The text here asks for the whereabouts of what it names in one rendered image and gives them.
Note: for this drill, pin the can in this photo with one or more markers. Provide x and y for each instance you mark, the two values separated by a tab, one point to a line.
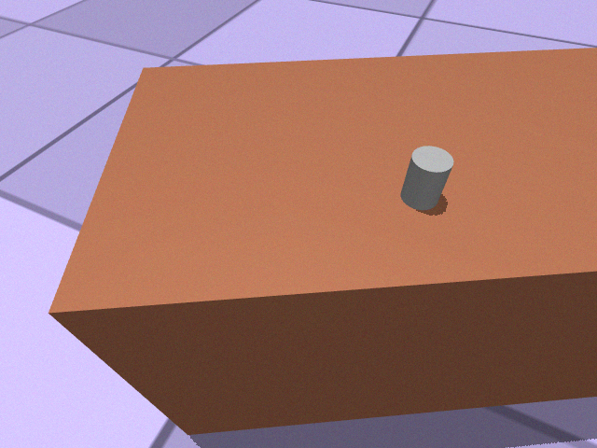
426	177

